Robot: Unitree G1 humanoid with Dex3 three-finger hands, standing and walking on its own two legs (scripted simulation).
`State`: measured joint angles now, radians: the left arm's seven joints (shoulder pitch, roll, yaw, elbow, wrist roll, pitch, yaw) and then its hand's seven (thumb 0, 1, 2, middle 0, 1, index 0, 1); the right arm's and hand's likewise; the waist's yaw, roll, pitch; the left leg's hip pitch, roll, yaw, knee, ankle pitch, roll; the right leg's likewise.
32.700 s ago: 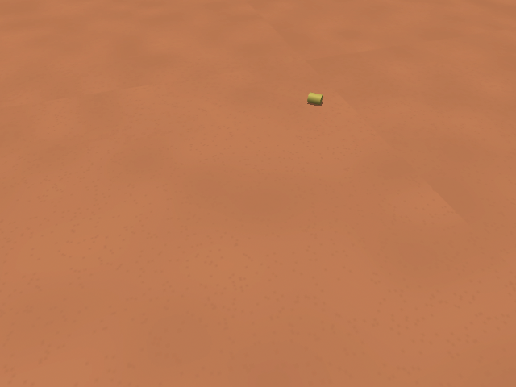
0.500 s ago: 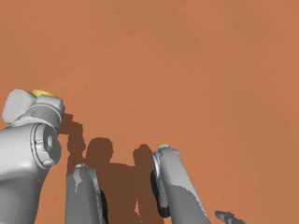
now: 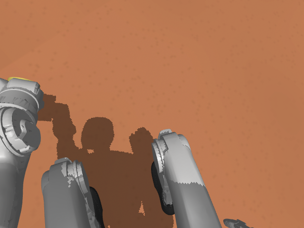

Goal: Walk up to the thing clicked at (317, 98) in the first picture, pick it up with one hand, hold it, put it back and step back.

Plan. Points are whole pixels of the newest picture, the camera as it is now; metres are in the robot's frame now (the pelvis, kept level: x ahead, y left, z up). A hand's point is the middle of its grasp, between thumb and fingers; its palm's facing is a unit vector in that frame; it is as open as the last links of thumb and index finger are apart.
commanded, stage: crouch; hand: left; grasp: from above
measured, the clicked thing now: (20, 99) +0.50 +0.23 -0.16
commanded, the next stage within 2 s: lower in 0.64 s
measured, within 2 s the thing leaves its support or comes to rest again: neither
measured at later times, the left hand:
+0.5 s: hand (23, 104) +0.49 +0.24 -0.20, palm faces -0.09 -0.48 -0.87, open 10.0 cm
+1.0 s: hand (29, 107) +0.49 +0.24 -0.23, palm faces -0.13 -0.47 -0.87, open 10.0 cm
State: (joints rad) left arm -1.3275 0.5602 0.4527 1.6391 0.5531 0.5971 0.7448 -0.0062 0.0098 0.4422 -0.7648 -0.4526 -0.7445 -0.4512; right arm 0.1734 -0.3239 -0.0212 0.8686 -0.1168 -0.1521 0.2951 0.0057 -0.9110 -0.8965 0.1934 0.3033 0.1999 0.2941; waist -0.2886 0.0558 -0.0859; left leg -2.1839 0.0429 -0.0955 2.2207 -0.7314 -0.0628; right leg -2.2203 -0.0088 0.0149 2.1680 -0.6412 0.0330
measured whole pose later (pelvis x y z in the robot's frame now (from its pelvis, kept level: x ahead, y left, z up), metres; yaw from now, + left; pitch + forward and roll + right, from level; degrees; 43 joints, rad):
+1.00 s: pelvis -0.01 +0.01 -0.04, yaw -4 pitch +35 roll -8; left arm -1.40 0.75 0.43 1.76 0.63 0.53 0.76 0.00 -0.03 0.49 -0.77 -0.47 -0.75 -0.47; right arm 0.16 -0.34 0.09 0.85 -0.20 -0.19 0.39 0.00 -0.92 -0.90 0.19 0.30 0.20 0.29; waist -0.38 0.01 0.10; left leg -2.30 0.01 -0.18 2.39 -0.71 -0.05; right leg -2.27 -0.01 -0.05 2.27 -0.61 0.06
